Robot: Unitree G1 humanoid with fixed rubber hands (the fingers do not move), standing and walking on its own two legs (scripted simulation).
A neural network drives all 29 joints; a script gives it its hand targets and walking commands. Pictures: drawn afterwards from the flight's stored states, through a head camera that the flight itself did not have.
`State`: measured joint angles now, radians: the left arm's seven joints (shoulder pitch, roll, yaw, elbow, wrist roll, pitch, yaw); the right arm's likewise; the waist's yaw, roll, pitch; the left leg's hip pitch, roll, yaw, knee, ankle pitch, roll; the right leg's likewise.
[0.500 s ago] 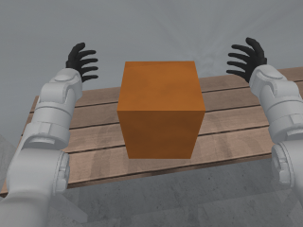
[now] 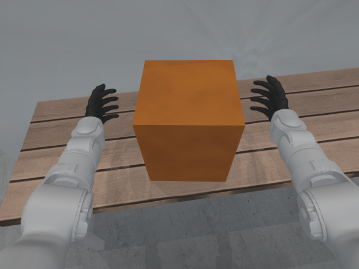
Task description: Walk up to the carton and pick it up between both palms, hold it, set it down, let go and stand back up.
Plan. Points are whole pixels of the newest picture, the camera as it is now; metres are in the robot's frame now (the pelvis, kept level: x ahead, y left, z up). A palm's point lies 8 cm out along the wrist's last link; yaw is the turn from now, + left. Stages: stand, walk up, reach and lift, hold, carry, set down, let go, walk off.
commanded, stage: reach and lift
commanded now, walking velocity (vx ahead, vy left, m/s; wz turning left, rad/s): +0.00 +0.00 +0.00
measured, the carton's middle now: (188, 125) +0.47 +0.00 +0.02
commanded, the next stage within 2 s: none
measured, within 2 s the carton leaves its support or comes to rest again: neither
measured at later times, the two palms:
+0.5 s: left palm (114, 125) +0.45 +0.18 +0.05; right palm (281, 119) +0.44 -0.22 +0.06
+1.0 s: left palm (126, 119) +0.46 +0.15 +0.07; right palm (255, 118) +0.45 -0.16 +0.07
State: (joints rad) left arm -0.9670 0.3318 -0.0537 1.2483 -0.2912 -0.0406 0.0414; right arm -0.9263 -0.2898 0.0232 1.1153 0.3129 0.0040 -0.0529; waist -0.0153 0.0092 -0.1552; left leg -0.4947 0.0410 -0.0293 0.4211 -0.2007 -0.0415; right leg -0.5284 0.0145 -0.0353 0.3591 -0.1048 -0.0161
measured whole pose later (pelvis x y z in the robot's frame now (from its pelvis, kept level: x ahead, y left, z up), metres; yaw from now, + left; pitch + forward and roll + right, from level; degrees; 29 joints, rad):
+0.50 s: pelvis -0.02 +0.00 -0.02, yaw +0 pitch +24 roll +0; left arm -1.11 0.28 -0.16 1.53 -0.39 -0.28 0.05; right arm -1.05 -0.31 0.08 1.34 0.38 -0.17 -0.01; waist -0.03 0.01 -0.24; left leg -0.77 0.04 -0.03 0.59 -0.24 -0.05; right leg -0.82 0.01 -0.04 0.55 -0.15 -0.02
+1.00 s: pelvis -0.01 +0.00 -0.01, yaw +1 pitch +22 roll +0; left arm -1.10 0.18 0.08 1.46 -0.12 -0.28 0.09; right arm -1.02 -0.12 -0.18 1.26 0.07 -0.17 -0.13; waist -0.05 0.02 -0.21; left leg -0.68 0.03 -0.04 0.53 -0.22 -0.05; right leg -0.71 0.00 -0.05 0.48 -0.14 -0.02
